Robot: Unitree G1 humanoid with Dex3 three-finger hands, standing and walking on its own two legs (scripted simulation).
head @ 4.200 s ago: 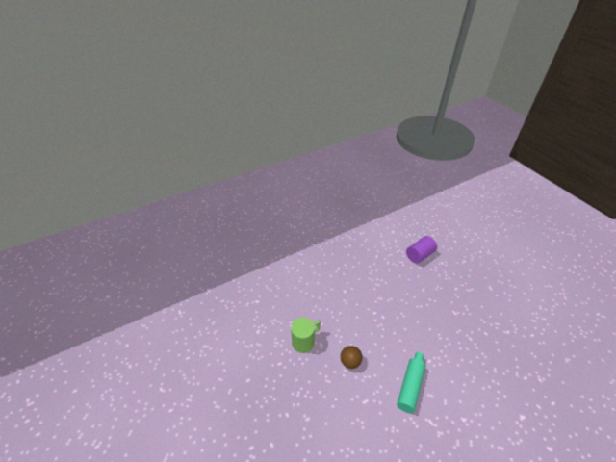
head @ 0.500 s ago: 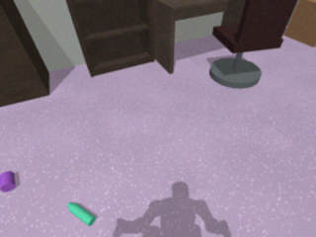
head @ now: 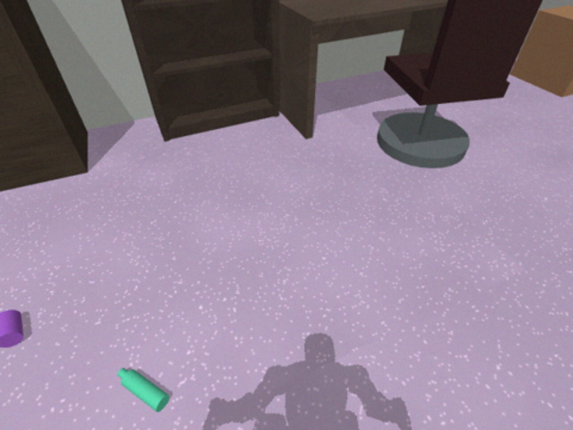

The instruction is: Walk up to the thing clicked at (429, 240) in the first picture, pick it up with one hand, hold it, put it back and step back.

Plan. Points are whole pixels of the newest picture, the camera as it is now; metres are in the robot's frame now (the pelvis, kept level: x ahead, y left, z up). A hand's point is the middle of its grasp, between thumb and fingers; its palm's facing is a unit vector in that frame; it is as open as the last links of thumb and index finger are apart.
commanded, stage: stand
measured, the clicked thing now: (9, 328) +0.71 +1.06 -0.74
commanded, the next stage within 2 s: none
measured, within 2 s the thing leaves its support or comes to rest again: neither
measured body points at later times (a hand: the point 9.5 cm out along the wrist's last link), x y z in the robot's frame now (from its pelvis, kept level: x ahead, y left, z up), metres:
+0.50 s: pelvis -0.01 +0.00 +0.00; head -0.01 +0.00 +0.45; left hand +0.07 +0.30 -0.13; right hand +0.06 -0.30 -0.13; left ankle +0.00 +0.13 -0.75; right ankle +0.03 -0.13 -0.75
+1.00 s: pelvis +0.01 +0.01 +0.00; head +0.01 +0.00 +0.45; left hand +0.08 +0.31 -0.13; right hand +0.08 -0.30 -0.13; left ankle +0.00 +0.13 -0.75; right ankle +0.03 -0.13 -0.75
